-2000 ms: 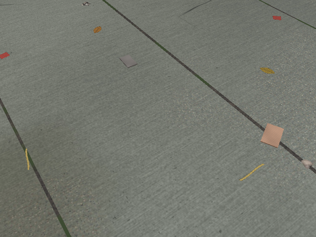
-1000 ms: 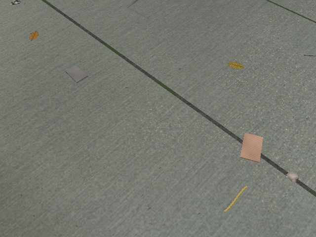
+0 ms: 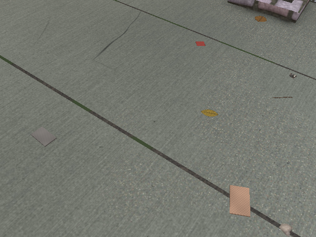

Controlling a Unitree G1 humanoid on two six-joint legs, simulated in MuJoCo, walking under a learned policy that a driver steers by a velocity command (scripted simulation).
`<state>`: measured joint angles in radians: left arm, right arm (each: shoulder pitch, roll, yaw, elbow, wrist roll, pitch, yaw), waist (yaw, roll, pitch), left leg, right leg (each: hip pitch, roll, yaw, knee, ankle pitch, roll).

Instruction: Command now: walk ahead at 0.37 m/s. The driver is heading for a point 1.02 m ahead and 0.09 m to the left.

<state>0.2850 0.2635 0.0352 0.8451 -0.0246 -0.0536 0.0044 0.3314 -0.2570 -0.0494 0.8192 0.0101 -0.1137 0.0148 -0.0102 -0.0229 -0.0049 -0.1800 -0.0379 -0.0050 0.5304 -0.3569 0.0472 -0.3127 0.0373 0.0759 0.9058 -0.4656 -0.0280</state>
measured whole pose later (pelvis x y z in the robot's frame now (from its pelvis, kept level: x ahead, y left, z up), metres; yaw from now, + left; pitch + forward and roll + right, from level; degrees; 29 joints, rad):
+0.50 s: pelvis +0.24 -0.06 +0.00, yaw +1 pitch +1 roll -1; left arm 0.18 0.27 0.05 0.80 0.00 -0.09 -0.04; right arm 0.33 -0.29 -0.05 0.82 0.02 -0.08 -0.01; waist -0.01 0.03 0.04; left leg -0.41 0.06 -0.05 1.16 -0.34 0.04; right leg -0.31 0.06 -0.05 0.44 -0.15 -0.07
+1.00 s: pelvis +0.52 +0.01 -0.01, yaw +10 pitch +2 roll -1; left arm 0.29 0.29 0.03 0.87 -0.01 -0.09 -0.01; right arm 0.15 -0.28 -0.05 0.67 0.01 -0.07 0.04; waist 0.02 0.00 0.05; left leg -0.46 -0.06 0.02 0.58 -0.16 0.09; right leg -0.25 0.00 0.00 1.12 -0.45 -0.01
